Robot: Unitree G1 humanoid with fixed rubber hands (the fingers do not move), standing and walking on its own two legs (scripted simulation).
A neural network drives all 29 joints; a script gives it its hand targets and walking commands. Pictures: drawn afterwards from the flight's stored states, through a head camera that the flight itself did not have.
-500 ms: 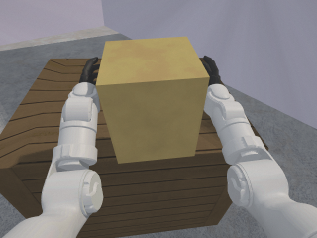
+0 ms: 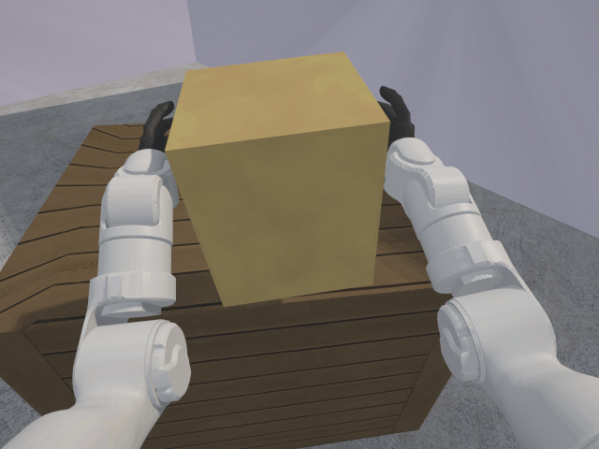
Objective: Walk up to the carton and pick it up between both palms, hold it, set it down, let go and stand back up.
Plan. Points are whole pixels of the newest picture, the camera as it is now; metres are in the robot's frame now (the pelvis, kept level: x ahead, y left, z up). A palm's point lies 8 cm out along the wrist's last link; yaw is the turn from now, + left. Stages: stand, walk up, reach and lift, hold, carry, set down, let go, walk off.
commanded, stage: reach and lift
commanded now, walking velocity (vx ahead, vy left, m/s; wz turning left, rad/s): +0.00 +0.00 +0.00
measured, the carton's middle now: (282, 181) +0.40 -0.01 +0.20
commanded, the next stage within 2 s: hold in 0.90 s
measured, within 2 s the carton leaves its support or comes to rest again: neither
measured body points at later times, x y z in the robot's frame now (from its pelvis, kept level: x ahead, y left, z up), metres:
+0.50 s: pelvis +0.00 +0.00 +0.00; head -0.07 +0.02 +0.44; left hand +0.41 +0.14 +0.27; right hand +0.40 -0.16 +0.28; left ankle +0.01 +0.12 -0.75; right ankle +0.03 -0.12 -0.75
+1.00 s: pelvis +0.00 +0.00 +0.00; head -0.09 +0.01 +0.44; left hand +0.39 +0.15 +0.30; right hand +0.39 -0.16 +0.32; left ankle +0.01 +0.12 -0.75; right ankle +0.03 -0.12 -0.75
